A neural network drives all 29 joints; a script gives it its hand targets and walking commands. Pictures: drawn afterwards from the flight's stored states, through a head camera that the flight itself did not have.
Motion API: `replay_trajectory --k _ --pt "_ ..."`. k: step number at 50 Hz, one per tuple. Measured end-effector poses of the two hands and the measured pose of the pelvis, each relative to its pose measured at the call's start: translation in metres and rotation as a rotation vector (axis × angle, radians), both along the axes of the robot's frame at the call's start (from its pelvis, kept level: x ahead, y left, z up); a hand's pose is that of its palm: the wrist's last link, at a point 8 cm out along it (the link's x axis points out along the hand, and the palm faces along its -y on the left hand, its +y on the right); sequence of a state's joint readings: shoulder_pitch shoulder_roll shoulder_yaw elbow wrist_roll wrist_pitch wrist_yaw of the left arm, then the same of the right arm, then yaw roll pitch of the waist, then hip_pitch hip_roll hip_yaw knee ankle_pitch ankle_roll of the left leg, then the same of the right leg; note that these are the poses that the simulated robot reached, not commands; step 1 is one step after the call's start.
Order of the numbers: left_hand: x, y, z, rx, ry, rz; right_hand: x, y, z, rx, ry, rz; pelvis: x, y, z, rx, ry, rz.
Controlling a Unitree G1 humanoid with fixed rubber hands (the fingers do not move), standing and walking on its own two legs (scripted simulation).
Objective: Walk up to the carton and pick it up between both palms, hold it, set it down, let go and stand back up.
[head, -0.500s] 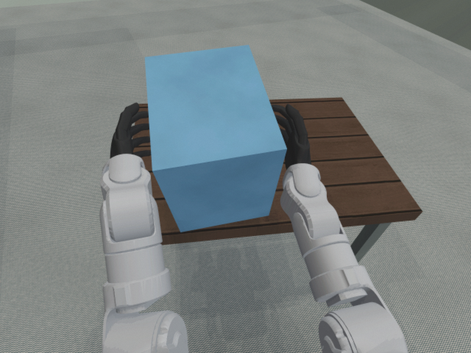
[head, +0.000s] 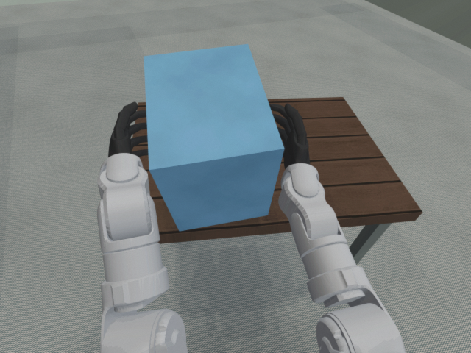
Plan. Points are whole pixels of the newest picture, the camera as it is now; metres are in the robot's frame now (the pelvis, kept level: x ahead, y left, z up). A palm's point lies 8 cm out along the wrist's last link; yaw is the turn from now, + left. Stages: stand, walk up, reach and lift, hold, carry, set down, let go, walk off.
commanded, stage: hold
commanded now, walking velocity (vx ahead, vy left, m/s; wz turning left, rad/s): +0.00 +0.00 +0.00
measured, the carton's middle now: (211, 143) +0.43 +0.01 +0.14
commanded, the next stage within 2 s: none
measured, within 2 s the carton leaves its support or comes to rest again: neither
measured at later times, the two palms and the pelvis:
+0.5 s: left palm (123, 152) +0.37 +0.14 +0.18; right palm (290, 155) +0.36 -0.12 +0.16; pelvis +0.01 +0.00 +0.00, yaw +0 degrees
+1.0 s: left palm (121, 152) +0.37 +0.14 +0.18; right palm (290, 157) +0.36 -0.12 +0.16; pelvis +0.00 +0.01 +0.00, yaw -1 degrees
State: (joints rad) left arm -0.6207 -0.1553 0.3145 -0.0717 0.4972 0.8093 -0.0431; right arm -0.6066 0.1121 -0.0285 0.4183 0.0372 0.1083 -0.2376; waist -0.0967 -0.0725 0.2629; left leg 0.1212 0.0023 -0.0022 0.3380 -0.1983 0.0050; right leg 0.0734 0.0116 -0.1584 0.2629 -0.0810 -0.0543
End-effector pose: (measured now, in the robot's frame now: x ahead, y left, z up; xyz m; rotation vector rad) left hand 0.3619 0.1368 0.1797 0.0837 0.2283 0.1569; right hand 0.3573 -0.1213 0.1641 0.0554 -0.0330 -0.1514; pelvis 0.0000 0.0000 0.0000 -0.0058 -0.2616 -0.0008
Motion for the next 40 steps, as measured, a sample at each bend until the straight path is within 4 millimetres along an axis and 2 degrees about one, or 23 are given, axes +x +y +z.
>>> replay_trajectory --k 6,12,20,25,31,40 --pt "0.001 0.0 -0.001 -0.002 0.001 -0.002 0.0 0.0 0.0 0.001 0.001 -0.001 0.0 0.0 0.0 0.001 0.0 -0.001" --pt "0.009 0.001 -0.011 -0.01 0.036 -0.026 0.003 0.001 -0.008 0.0 0.037 -0.016 0.001 0.0 0.0 0.006 0.01 -0.005" --pt "0.013 0.003 0.007 0.013 -0.026 -0.029 0.007 0.003 0.006 0.01 -0.011 -0.021 0.005 0.001 0.0 -0.001 0.009 -0.001" --pt "0.011 0.004 -0.001 -0.003 0.007 -0.027 0.005 0.004 -0.003 0.01 0.024 -0.02 0.008 0.003 0.001 -0.001 0.002 -0.001" --pt "0.006 0.003 0.003 0.012 -0.026 -0.028 -0.001 0.004 -0.003 0.029 -0.003 -0.025 0.008 0.006 0.0 -0.006 -0.013 -0.005" --pt "0.005 0.006 -0.004 -0.006 0.006 -0.021 0.0 0.006 -0.009 0.017 0.029 -0.019 0.005 0.006 0.0 0.0 -0.006 -0.01"
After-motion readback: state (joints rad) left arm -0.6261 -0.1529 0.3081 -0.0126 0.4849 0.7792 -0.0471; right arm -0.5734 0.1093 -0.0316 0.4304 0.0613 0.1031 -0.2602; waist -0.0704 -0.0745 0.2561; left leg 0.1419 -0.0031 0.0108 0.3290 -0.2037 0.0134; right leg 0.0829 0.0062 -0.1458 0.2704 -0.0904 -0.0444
